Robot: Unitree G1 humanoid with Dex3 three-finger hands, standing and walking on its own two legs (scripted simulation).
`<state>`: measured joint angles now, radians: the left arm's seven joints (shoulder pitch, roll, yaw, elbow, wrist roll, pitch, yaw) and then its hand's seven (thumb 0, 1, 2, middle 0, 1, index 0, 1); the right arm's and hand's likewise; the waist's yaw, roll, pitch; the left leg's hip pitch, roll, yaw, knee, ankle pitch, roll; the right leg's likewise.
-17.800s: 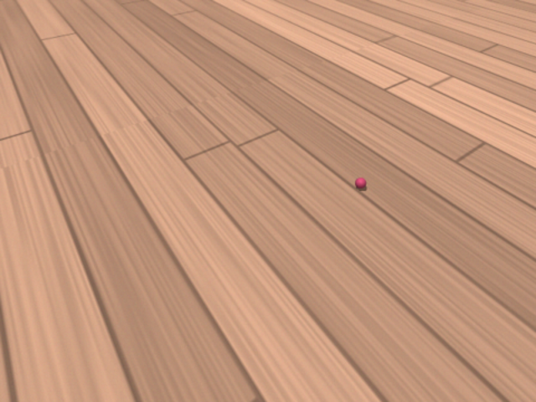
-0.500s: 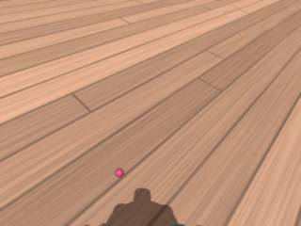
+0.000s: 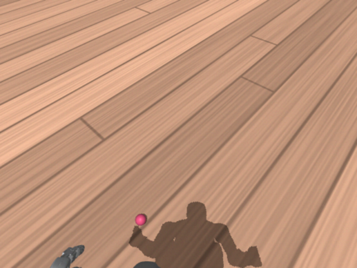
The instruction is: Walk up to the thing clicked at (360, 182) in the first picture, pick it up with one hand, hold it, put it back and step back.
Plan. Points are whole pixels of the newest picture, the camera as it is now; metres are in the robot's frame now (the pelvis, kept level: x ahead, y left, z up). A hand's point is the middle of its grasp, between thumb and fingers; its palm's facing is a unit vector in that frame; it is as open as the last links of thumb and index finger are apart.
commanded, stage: walk up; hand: left
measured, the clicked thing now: (140, 219) +0.45 +0.26 -0.74
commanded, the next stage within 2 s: none
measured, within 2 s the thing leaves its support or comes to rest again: neither
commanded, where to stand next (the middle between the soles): +0.07 +0.01 m, yaw +2 degrees
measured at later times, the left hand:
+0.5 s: hand out of the picture +0.04 +0.26 -0.17, palm faces +0.03 -0.91 -0.41, open 7.4 cm
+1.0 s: hand out of the picture +0.01 +0.27 -0.15, palm faces +0.03 -0.92 -0.39, open 7.4 cm
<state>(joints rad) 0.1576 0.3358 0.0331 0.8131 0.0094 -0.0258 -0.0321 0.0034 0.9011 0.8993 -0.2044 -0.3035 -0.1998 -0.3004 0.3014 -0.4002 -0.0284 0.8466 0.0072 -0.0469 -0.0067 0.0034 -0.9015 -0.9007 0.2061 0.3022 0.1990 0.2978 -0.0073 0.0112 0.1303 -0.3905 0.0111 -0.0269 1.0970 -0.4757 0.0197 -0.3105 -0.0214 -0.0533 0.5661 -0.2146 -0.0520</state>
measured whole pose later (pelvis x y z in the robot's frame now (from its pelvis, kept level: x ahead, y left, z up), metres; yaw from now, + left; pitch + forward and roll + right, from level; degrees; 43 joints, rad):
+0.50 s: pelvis -0.01 -0.02 -0.02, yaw +2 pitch -2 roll -2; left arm 0.19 0.39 0.05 0.97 0.01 0.00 0.01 0.01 0.90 0.90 -0.20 -0.30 -0.20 -0.30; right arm 0.12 -0.41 -0.03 0.85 -0.03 0.02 0.01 0.00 -0.90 -0.90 0.21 0.30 0.20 0.30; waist 0.01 0.06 0.13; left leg -0.46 0.07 -0.03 0.74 -0.25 0.01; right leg -0.21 0.03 -0.03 0.66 -0.41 0.00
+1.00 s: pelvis -0.02 +0.00 -0.01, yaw +4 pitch -3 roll -1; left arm 0.26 0.38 0.01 0.99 0.03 -0.04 0.00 0.01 0.90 0.90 -0.21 -0.30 -0.20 -0.30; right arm 0.18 -0.40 -0.04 0.99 -0.01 0.01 0.04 0.00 -0.90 -0.90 0.21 0.30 0.20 0.30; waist 0.01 0.02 0.05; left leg -0.30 0.01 -0.02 0.64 -0.34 0.02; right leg -0.18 -0.03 -0.02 0.60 -0.37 0.01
